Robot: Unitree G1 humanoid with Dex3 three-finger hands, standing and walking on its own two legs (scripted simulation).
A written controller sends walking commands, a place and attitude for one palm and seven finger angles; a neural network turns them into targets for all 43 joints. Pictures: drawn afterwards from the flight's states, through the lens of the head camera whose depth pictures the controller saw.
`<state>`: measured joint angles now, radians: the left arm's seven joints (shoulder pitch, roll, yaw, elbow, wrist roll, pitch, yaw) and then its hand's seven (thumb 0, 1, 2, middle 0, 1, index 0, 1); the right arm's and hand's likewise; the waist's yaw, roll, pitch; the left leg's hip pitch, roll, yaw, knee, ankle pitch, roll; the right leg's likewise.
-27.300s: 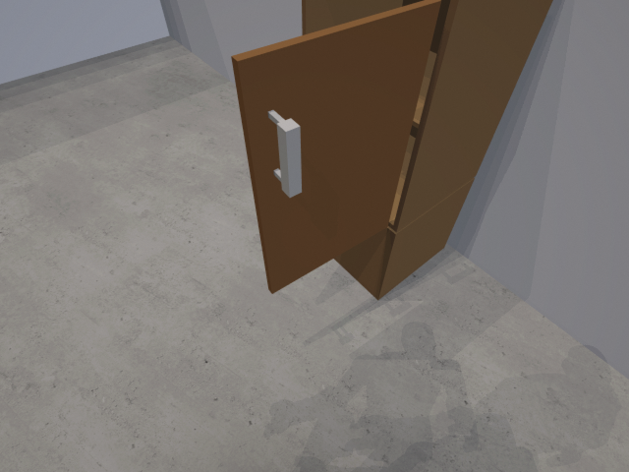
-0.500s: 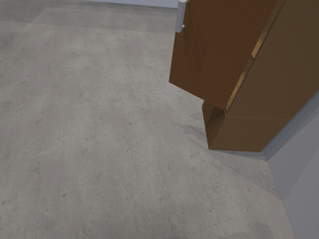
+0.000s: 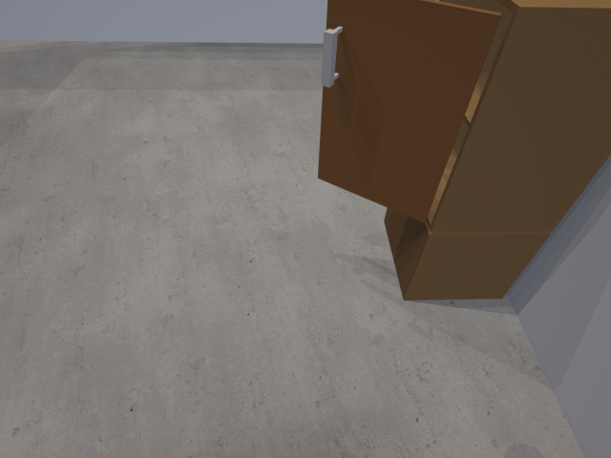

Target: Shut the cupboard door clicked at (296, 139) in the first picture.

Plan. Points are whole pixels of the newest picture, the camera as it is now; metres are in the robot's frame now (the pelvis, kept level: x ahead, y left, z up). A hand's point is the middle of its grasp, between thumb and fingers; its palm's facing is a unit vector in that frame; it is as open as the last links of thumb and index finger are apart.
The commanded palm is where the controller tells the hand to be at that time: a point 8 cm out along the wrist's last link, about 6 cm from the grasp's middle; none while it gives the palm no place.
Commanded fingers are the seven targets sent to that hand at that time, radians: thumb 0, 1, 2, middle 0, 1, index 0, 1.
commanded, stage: let the arm hang, fingers relaxed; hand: left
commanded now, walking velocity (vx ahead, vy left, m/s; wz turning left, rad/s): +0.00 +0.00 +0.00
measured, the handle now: (333, 56) +1.02 -0.03 +0.09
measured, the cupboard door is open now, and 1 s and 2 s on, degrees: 55 55 55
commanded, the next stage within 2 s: look to check the result in 0.18 s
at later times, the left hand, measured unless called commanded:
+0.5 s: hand out of the picture -0.01 +0.16 -0.18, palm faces +0.01 -0.98 -0.19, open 7.4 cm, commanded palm none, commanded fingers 0.00 0.90 0.90 -0.20 -0.30 -0.20 -0.30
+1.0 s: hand out of the picture +0.02 +0.16 -0.18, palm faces +0.06 -0.98 -0.19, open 7.4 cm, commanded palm none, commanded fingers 0.00 0.90 0.90 -0.20 -0.30 -0.20 -0.30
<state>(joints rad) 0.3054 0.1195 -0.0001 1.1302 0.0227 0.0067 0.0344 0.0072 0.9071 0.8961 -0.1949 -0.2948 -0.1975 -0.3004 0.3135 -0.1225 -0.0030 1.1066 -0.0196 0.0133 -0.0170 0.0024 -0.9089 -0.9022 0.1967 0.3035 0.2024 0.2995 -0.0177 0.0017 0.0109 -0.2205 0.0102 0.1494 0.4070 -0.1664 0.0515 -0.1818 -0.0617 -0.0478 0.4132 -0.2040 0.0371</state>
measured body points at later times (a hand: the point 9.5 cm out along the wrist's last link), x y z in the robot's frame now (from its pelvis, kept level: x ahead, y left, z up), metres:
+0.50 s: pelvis +0.01 -0.01 +0.00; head +0.02 -0.01 +0.45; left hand -0.01 +0.21 -0.16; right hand -0.01 -0.22 -0.16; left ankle +0.04 +0.08 -0.74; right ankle +0.01 -0.14 -0.74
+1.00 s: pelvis +0.02 -0.01 +0.00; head +0.04 -0.01 +0.45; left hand +0.02 +0.21 -0.16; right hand +0.01 -0.23 -0.16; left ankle +0.04 +0.08 -0.74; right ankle +0.01 -0.14 -0.74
